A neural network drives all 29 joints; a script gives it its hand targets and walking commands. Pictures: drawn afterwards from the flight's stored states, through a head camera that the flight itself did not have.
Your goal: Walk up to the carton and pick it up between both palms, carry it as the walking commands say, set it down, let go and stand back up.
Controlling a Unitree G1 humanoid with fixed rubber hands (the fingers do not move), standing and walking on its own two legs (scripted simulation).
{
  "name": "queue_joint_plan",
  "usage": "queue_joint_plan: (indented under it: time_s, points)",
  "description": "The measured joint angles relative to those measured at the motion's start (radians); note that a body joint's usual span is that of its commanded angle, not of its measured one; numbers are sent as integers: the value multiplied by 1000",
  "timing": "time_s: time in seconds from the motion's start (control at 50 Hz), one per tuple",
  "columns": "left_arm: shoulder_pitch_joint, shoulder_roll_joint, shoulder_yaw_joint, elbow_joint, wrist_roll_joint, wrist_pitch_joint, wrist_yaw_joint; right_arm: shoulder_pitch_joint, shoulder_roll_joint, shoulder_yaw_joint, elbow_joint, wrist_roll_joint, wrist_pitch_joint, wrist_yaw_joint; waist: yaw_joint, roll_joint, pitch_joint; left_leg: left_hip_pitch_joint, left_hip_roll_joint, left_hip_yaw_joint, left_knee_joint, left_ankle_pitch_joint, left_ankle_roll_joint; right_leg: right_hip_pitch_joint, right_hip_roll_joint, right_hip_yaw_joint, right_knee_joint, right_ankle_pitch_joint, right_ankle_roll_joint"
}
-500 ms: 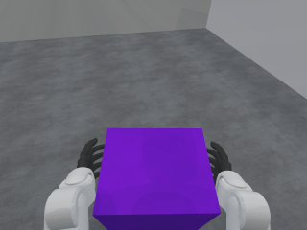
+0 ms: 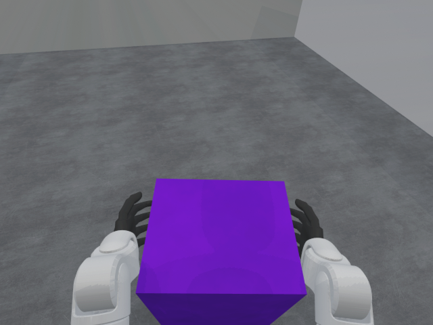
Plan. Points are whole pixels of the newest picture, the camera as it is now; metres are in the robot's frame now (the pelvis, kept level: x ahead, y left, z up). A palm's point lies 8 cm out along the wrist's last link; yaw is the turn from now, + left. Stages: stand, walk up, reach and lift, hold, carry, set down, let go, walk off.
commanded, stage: carry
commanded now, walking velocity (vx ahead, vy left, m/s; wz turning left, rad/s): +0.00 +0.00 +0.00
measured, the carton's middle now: (217, 259) +0.25 +0.00 +0.02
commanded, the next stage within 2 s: hold in 0.36 s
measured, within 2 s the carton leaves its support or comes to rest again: neither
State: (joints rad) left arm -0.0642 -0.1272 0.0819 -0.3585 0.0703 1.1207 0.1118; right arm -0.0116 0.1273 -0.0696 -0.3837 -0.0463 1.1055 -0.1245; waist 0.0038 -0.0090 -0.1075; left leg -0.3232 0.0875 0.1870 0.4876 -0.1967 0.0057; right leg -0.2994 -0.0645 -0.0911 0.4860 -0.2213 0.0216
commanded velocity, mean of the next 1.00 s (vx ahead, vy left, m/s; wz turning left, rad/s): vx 0.00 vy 0.00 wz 0.00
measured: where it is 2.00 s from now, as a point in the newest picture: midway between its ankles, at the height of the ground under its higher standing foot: outside the picture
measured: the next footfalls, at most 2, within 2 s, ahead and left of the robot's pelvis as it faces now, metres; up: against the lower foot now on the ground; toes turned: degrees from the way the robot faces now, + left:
none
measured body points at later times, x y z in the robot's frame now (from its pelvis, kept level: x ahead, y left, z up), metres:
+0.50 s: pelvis +0.00 +0.00 +0.00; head +0.01 +0.01 +0.45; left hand +0.27 +0.17 +0.01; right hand +0.28 -0.14 +0.02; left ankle +0.04 +0.11 -0.74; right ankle +0.02 -0.13 -0.74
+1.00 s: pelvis +0.01 -0.01 +0.01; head -0.01 +0.00 +0.46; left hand +0.29 +0.17 +0.04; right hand +0.30 -0.14 +0.04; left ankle +0.04 +0.11 -0.74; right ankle +0.02 -0.13 -0.74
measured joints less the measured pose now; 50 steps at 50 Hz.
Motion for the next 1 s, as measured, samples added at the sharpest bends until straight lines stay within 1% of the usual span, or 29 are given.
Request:
queue_joint_plan:
  time_s: [0.36,0.38,0.4,0.42,0.44,0.46,0.48,0.52,0.58,0.64,0.68,0.74,1.0]
  points:
    - [1,0,0,28,4,-49,-7,3,0,-1,25,-5,-49,5,-1,4,6,1,-5,-3,5,-12,4,6,-5,0,-2,-7,7]
    - [-14,0,-3,62,38,-80,-29,-10,-1,-5,57,-37,-79,29,2,5,45,31,-15,-19,-1,-10,7,37,4,10,-9,-9,-2]
    - [-47,1,3,162,64,-133,-45,-44,-10,-21,151,-57,-129,50,7,11,89,67,-35,-61,-16,-15,14,75,27,37,-18,-14,-17]
    - [-79,11,6,271,79,-187,-47,-79,-26,-29,259,-66,-179,59,11,10,122,89,-51,-91,-19,-12,17,102,45,67,-26,-12,-28]
    - [-90,22,2,347,86,-236,-46,-97,-41,-26,337,-68,-223,66,11,8,146,101,-62,-110,-21,-2,13,118,54,86,-30,-2,-30]
    - [-83,27,-2,388,87,-277,-43,-99,-49,-20,380,-69,-259,67,13,7,162,108,-68,-121,-22,5,12,127,53,89,-30,-2,-23]
    - [-67,31,-6,399,81,-307,-39,-91,-50,-15,397,-68,-287,66,15,6,173,111,-72,-128,-24,7,12,132,52,88,-32,-4,-16]
    - [-30,39,-17,372,66,-345,-31,-67,-42,-6,384,-65,-327,64,19,1,183,117,-76,-138,-35,10,11,140,51,84,-40,-7,-11]
    - [-4,47,-20,329,58,-372,-33,-48,-28,4,357,-69,-364,64,19,-3,177,139,-83,-151,-71,23,9,164,50,82,-71,2,-11]
    - [-14,51,-14,341,61,-378,-42,-52,-19,1,367,-83,-374,63,10,1,165,166,-89,-164,-107,39,7,193,49,79,-106,12,-15]
    - [-25,50,-7,362,61,-379,-55,-59,-15,-5,379,-91,-371,64,4,5,158,180,-92,-170,-123,45,7,208,49,78,-120,17,-15]
    - [-39,40,6,388,68,-381,-61,-71,-15,-15,393,-95,-363,64,-1,9,152,196,-93,-173,-135,49,6,222,51,83,-129,19,-16]
    - [-94,9,71,451,107,-373,-80,-141,5,-66,474,-122,-356,85,-5,5,168,227,-91,-183,-125,44,1,251,64,103,-118,16,-19]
